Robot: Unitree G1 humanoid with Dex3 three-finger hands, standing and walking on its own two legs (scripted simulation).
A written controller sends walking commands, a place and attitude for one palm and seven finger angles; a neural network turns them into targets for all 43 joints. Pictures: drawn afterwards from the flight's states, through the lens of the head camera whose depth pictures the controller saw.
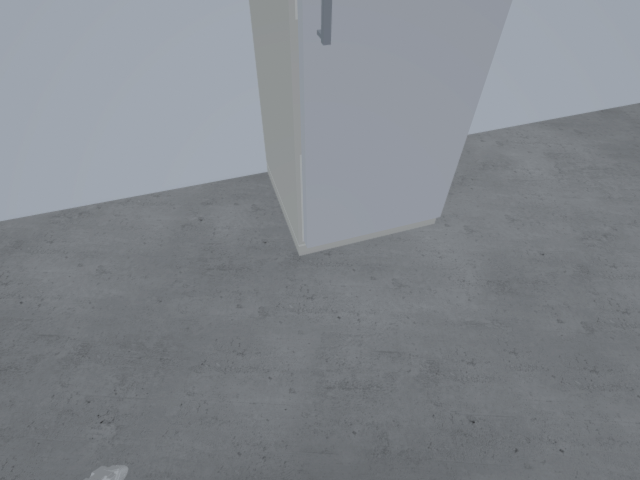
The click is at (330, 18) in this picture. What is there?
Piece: fridge door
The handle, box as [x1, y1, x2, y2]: [317, 0, 331, 44]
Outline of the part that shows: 322,0 321,29 317,30 317,34 321,38 321,42 323,44 330,44 331,0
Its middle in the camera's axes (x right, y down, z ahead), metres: +0.01 -0.59 +0.83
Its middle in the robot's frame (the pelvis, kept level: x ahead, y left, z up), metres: +1.04 +0.05 +0.27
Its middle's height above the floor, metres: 1.04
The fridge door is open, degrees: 0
